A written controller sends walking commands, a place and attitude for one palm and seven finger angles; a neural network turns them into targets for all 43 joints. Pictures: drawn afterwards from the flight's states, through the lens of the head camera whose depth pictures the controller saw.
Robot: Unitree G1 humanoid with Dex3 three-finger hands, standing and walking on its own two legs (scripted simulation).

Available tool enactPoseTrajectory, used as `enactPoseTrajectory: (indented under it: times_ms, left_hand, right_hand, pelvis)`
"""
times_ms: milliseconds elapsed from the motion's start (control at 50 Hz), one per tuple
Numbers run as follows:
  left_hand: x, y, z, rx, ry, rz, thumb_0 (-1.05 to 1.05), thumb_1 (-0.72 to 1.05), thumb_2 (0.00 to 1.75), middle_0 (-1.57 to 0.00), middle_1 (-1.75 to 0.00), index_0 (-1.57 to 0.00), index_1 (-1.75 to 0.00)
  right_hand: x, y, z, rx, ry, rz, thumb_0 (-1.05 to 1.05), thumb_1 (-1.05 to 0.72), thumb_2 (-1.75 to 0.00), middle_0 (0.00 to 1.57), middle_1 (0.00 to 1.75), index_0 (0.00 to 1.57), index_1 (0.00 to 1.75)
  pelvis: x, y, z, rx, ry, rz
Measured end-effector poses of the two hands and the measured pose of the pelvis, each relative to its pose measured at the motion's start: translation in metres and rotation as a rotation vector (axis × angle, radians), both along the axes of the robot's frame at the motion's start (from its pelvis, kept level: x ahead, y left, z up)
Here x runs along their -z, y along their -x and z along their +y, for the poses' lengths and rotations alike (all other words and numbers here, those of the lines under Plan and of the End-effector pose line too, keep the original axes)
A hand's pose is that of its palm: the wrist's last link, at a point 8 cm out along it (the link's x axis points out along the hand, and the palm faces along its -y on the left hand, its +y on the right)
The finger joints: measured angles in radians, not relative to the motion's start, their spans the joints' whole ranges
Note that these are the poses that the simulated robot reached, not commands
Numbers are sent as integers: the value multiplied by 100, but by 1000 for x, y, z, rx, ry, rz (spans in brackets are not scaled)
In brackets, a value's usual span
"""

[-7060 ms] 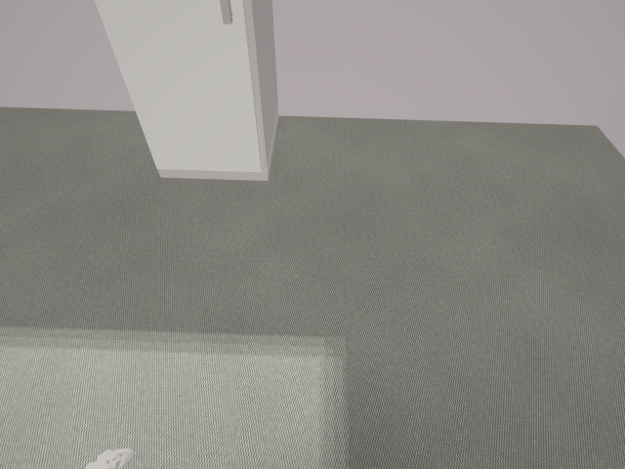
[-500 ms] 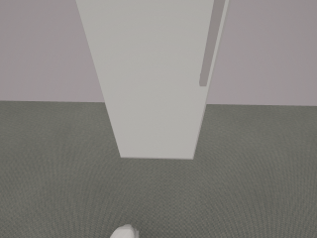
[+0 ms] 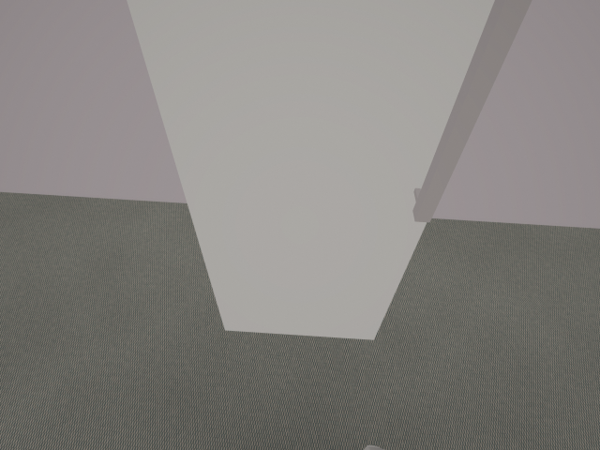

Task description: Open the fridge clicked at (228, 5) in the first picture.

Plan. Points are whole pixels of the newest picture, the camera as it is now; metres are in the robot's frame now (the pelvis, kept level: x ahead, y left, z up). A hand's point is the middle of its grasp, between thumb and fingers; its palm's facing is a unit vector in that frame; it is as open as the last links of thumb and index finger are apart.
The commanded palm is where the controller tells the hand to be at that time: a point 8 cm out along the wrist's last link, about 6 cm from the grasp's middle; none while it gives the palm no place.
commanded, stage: come to a stop and stand still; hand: right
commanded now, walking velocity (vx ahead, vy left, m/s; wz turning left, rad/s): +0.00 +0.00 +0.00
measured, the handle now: (465, 92) +0.53 -0.18 +0.22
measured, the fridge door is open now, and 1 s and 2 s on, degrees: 0 0 0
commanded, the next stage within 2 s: none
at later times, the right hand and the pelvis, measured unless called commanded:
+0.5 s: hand out of the picture +0.09 -0.18 -0.17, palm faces +0.03 +0.95 -0.30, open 7.4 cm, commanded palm none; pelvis +0.04 +0.03 -0.01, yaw +2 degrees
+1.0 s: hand out of the picture +0.02 -0.19 -0.17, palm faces +0.06 +0.96 -0.28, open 7.4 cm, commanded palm none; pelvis +0.01 +0.00 -0.01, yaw -1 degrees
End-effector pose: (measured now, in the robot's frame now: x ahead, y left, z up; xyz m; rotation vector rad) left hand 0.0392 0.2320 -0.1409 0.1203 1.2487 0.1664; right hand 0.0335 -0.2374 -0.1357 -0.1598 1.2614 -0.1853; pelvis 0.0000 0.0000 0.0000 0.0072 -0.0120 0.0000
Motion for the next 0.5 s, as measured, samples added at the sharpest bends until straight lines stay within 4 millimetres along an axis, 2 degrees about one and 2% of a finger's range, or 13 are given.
enactPoseTrajectory:
  times_ms: [60,100,200,260,320,420,500]
  left_hand:
    - [-5,-44,-6,39,-25,-61,0,93,90,-20,-29,-19,-30]
    - [-3,-67,-12,58,-44,-89,0,92,90,-20,-29,-19,-30]
    - [-6,-96,-34,78,-35,-73,0,92,90,-20,-29,-19,-30]
    - [-5,-102,-38,50,-17,-68,-1,92,90,-20,-30,-20,-30]
    - [-3,-102,-29,25,-12,-65,-1,93,90,-20,-30,-20,-30]
    - [9,-86,4,5,-1,-31,-1,92,90,-21,-30,-20,-30]
    - [25,-70,33,-17,19,-3,-1,91,90,-20,-30,-20,-30]
  right_hand:
    - [10,3,-7,31,-27,52,-1,-93,-89,20,29,20,29]
    - [21,4,-12,50,-43,89,-1,-92,-90,20,29,20,29]
    - [24,-1,-11,57,-58,170,0,-91,-90,20,29,19,29]
    - [18,-8,-8,42,-52,188,0,-91,-90,20,29,19,29]
    - [12,-19,-6,24,-29,179,0,-91,-90,20,29,19,29]
    - [4,-40,1,9,33,97,0,-91,-90,20,29,19,29]
    - [0,-46,17,-10,79,32,0,-91,-90,20,29,19,29]
  pelvis:
    - [4,-21,-10,-2,-12,-8]
    - [10,-35,-18,-4,-23,-12]
    - [6,-56,-23,-20,12,-11]
    - [3,-57,-21,-25,13,-5]
    - [2,-54,-15,-32,12,-1]
    - [6,-46,8,-35,22,-6]
    - [15,-41,28,-29,39,-17]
